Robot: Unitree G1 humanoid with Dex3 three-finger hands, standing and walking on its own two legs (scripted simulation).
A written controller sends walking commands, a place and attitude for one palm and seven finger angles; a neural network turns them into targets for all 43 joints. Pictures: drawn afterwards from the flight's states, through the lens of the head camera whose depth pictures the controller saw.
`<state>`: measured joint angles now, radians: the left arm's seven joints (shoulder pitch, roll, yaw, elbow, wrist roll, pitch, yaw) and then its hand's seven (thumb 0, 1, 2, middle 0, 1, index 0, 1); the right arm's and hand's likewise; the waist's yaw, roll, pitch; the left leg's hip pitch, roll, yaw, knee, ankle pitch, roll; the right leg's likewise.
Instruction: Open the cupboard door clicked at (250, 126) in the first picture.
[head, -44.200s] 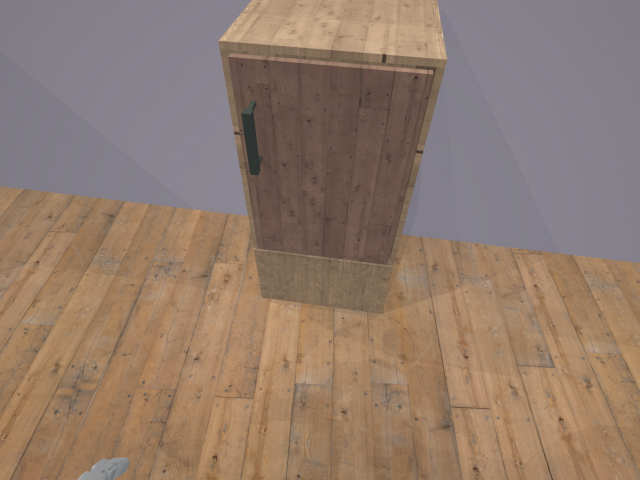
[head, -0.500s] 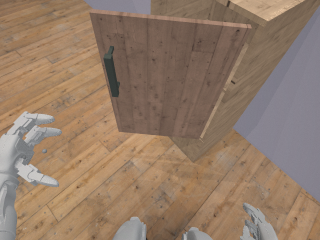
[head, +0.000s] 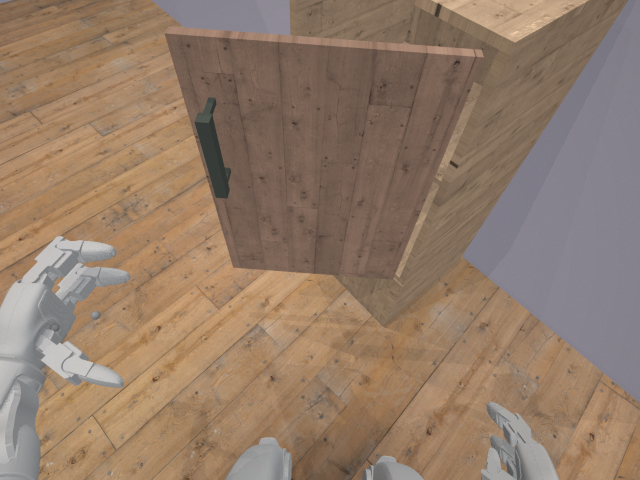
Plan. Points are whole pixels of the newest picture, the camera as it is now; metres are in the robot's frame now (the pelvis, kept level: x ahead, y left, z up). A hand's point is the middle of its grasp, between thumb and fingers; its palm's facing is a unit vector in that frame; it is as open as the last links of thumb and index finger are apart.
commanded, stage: move the hooked fingers beside the handle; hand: left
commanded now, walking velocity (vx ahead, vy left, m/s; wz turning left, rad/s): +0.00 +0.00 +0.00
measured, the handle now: (216, 151) +0.57 +0.20 +0.03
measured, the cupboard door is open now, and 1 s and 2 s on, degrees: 46 46 44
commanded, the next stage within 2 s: none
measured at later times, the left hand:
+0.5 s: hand (122, 256) +0.36 +0.27 +0.04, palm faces -0.02 -1.00 -0.04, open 14.0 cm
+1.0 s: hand (144, 212) +0.43 +0.27 +0.04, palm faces -0.02 -1.00 -0.03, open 14.0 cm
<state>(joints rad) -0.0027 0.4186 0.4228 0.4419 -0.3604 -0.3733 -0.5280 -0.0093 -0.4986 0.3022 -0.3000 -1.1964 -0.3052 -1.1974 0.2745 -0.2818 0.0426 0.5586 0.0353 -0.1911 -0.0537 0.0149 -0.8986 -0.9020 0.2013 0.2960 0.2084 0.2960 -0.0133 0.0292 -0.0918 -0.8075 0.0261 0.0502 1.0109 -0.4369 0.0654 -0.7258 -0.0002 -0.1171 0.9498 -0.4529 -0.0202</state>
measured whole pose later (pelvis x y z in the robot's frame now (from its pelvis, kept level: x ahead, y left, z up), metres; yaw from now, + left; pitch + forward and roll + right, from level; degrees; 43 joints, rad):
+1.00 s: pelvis +0.00 +0.01 -0.01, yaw -2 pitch +20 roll -4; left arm -0.59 0.55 0.47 0.97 -0.21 -0.40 -0.48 -0.01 -0.50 0.30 -0.30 -1.20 -0.30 -1.20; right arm 0.34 -0.29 0.04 0.61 0.02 -0.06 -0.04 0.01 -0.90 -0.90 0.20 0.30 0.21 0.30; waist -0.09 0.02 -0.10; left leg -0.96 0.04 0.06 1.08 -0.47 0.08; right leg -0.88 0.01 -0.10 1.01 -0.47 -0.01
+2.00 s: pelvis +0.01 +0.00 -0.03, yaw -4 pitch +26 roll -6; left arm -0.90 0.72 0.54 1.18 -0.08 -0.37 -0.43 -0.01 -0.50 0.30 -0.30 -1.20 -0.31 -1.21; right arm 0.40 -0.29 0.06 0.61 -0.01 0.08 -0.01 0.01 -0.90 -0.90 0.20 0.30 0.21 0.30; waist -0.19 0.03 -0.10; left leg -1.12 0.07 0.04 1.15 -0.49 0.07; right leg -1.03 0.04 -0.11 1.04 -0.47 -0.02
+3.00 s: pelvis +0.01 +0.01 -0.03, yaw -3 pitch +25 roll -6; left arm -0.89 0.61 0.46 1.17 -0.08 -0.42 -0.33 -0.01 -0.50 0.30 -0.30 -1.20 -0.30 -1.20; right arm 0.39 -0.28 0.05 0.61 -0.02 0.09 0.00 0.01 -0.90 -0.90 0.20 0.30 0.21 0.30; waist -0.19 0.04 -0.10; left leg -1.09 0.06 0.05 1.14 -0.49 0.08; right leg -1.00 0.03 -0.11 1.04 -0.47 -0.01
